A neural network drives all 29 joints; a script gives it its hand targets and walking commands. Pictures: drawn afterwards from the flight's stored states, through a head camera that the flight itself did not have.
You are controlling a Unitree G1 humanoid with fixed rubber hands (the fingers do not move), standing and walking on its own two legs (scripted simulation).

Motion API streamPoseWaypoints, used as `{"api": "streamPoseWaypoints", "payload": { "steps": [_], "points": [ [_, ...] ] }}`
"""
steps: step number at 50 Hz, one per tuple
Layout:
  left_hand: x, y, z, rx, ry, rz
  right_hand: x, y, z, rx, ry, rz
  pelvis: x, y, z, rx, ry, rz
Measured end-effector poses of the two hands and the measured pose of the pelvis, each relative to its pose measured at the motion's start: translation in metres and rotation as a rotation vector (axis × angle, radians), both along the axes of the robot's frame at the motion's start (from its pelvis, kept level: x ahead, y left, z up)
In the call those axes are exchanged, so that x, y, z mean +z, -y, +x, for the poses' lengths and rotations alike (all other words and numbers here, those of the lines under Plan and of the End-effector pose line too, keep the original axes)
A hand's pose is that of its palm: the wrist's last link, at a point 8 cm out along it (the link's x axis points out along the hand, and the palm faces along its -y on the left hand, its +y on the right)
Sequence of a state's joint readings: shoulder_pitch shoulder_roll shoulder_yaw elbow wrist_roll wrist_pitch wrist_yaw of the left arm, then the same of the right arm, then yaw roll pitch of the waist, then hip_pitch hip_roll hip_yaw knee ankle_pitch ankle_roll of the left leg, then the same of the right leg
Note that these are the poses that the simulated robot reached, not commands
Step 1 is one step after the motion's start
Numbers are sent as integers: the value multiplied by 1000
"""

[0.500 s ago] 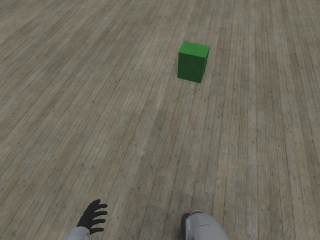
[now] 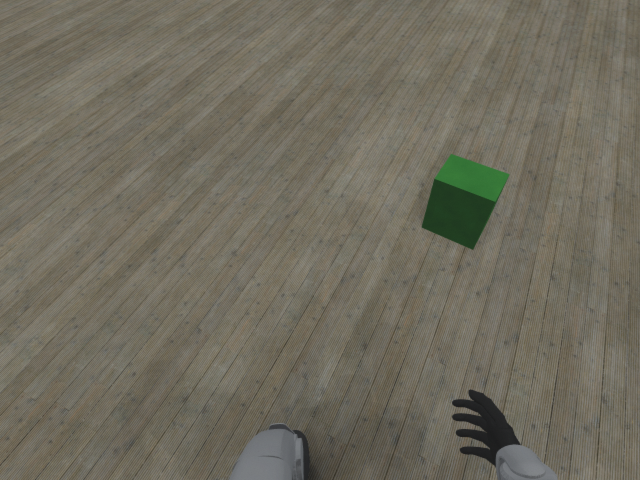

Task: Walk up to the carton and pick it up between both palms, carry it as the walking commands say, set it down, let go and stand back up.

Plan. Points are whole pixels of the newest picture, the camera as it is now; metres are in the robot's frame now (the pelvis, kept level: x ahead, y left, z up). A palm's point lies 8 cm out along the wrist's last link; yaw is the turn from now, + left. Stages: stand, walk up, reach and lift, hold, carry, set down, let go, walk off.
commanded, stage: walk up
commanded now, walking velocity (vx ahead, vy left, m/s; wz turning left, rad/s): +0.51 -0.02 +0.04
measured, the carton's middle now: (462, 202) +1.11 -0.41 -0.63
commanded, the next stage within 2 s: none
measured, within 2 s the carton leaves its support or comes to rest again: neither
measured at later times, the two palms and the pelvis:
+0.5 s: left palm (261, 247) +0.49 +0.18 -0.11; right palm (532, 459) +0.17 -0.24 -0.13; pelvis +0.28 -0.01 +0.00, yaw -7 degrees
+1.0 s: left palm (287, 214) +0.55 +0.13 -0.08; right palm (553, 201) +0.63 -0.39 -0.12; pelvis +0.54 -0.13 +0.02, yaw -18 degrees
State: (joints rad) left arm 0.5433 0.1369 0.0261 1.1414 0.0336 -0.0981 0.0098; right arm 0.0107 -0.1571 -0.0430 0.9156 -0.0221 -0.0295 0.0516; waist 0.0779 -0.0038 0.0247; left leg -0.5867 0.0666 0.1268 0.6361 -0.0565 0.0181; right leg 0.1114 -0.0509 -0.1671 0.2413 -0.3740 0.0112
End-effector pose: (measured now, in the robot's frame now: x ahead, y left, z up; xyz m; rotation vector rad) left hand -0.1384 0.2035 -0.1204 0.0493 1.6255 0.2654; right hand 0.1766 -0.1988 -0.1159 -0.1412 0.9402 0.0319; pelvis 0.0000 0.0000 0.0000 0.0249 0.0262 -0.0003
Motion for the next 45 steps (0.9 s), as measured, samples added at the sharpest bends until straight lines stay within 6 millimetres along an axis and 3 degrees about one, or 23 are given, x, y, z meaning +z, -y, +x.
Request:
{"api": "streamPoseWaypoints", "payload": {
  "steps": [3, 5, 7, 10, 14, 17, 20, 25, 29, 30, 32, 37, 41, 45],
  "points": [
    [-18, -23, 49, -14, -10, 2, -11, -13, 48, -9, 35, -19, -17, -15, 46, -6, -8, -8],
    [-28, -43, 95, -48, 12, 15, -21, -13, 57, -35, 13, -49, -23, -24, 70, 1, -14, 4],
    [-26, -61, 157, -83, 106, 40, -27, -5, 41, -78, -82, -72, -17, -31, 92, -4, -19, -9],
    [-10, -83, 264, -171, 285, 80, -27, 4, -4, -151, -253, -95, -3, -36, 124, -21, -7, -20],
    [8, -88, 392, -268, 464, 98, -17, 4, -57, -221, -438, -94, 7, -32, 165, -26, 5, -19],
    [16, -70, 466, -313, 547, 61, -7, 7, -72, -270, -522, -95, 10, -25, 195, -38, 12, -18],
    [19, -38, 528, -367, 598, 4, -4, 15, -59, -320, -542, -97, 10, -14, 226, -64, 19, -18],
    [14, 25, 625, -453, 654, -74, -13, 40, -5, -408, -508, -93, 1, 14, 283, -119, 18, -14],
    [2, 66, 696, -494, 695, -69, -36, 78, 47, -416, -528, -91, -19, 48, 337, -150, 9, -13],
    [-3, 70, 706, -490, 695, -49, -43, 91, 65, -405, -528, -94, -25, 57, 349, -166, 8, -19],
    [-12, 68, 709, -483, 639, 1, -49, 119, 114, -389, -471, -102, -29, 73, 368, -194, 2, -22],
    [0, 45, 662, -413, 397, 102, -23, 178, 259, -347, -189, -130, -7, 100, 413, -234, -3, -2],
    [21, 44, 638, -351, 286, 138, -7, 195, 334, -318, -100, -103, 7, 115, 453, -260, 12, 12],
    [33, 58, 643, -335, 233, 138, 1, 196, 392, -311, -51, -47, 15, 125, 491, -289, 20, 29]
  ]
}}
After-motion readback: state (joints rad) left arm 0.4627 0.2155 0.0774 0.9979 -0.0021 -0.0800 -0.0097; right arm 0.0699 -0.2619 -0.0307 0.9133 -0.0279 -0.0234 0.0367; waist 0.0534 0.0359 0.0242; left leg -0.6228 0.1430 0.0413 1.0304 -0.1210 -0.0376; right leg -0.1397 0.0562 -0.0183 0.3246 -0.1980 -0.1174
